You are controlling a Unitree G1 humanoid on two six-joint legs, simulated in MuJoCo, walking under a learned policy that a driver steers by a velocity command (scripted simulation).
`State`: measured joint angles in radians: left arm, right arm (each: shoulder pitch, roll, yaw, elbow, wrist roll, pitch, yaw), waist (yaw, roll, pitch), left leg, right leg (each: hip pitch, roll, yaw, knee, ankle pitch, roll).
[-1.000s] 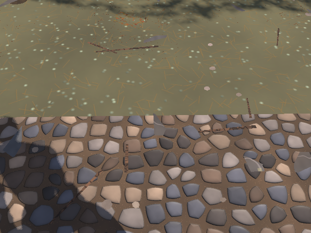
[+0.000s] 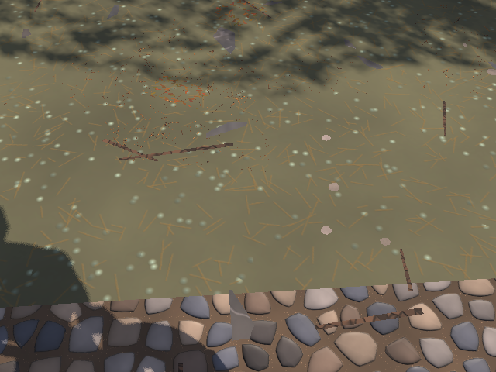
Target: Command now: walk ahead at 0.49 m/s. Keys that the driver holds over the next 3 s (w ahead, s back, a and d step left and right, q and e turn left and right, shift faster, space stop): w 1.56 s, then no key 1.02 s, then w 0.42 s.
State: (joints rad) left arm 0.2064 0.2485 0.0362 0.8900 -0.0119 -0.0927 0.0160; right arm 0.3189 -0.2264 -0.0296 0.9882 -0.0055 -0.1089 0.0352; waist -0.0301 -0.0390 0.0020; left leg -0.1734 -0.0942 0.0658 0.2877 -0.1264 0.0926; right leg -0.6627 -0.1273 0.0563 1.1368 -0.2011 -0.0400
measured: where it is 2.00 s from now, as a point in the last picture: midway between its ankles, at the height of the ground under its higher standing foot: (261, 219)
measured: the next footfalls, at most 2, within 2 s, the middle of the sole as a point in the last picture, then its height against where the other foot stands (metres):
right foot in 0.30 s outside the picture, level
left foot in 0.86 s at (224, 327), level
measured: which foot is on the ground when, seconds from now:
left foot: down 0.00-0.32, up 0.34-0.84, down 0.86-1.00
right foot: up 0.00-0.28, down 0.30-0.88, up 0.90-1.00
